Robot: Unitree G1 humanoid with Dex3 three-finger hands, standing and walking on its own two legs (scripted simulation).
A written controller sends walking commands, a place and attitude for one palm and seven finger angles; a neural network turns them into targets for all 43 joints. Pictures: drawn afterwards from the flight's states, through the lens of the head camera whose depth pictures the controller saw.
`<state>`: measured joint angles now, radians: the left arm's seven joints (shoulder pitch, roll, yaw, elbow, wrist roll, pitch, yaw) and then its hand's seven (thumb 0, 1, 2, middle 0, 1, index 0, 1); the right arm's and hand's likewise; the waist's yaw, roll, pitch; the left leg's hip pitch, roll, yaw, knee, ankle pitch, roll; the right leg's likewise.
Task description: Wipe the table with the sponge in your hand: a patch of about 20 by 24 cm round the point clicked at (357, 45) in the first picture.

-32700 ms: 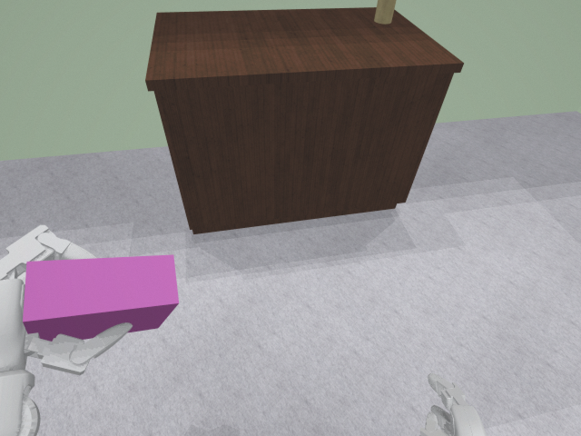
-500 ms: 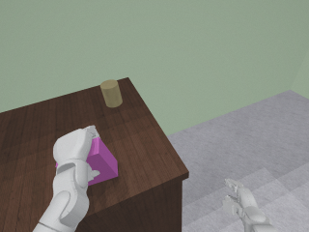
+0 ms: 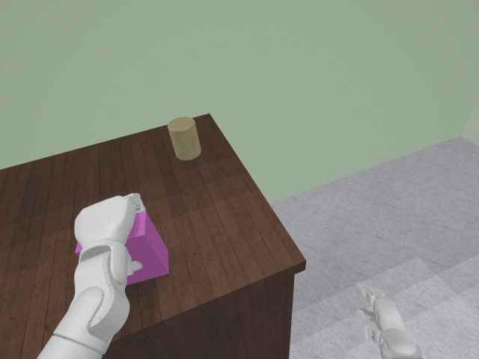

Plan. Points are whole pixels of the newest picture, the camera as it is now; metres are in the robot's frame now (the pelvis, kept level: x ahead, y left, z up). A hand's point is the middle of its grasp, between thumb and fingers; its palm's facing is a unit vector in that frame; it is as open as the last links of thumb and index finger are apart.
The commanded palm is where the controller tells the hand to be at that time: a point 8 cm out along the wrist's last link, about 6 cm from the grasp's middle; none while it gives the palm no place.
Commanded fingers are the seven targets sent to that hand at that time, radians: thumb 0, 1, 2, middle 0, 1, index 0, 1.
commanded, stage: wipe forward along the middle lane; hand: left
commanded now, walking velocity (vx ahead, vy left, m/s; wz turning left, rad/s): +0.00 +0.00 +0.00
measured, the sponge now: (132, 258) +0.27 +0.24 +0.04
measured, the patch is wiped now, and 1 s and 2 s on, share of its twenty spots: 1.00 1.00 1.00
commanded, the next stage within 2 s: slide back across to the first lane in 1.42 s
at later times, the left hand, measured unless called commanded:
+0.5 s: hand (122, 221) +0.31 +0.26 +0.09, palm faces +0.01 -0.08 -1.00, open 9.6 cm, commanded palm +0.29 +0.27 +0.12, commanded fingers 0.00 0.10 1.30 -1.20 -1.60 -1.20 -1.60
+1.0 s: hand (122, 202) +0.36 +0.28 +0.09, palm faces -0.07 -0.04 -1.00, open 9.6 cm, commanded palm +0.34 +0.30 +0.12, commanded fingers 0.00 0.10 1.30 -1.20 -1.60 -1.20 -1.60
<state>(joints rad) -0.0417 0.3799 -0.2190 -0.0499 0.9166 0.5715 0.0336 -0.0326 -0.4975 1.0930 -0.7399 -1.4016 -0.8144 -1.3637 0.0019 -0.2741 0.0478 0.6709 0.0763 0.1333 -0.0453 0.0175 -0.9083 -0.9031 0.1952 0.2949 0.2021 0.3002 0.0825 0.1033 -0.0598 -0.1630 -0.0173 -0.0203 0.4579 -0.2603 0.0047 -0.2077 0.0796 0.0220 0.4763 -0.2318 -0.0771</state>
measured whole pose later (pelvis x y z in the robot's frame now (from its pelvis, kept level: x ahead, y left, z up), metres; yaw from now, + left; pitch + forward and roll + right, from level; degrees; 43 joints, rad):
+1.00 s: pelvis -0.01 -0.01 +0.00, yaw +1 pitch +4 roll +1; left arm -0.50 0.48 -0.09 0.63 0.95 0.30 0.02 0.01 -0.56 1.15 -0.78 -1.37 -0.85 -1.34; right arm 0.15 -0.30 0.03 0.72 0.09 0.11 -0.08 0.02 -0.91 -0.90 0.20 0.30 0.20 0.30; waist 0.03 0.08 -0.09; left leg -0.32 -0.01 -0.05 0.50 -0.25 0.01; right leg -0.35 0.09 -0.01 0.49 -0.22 -0.09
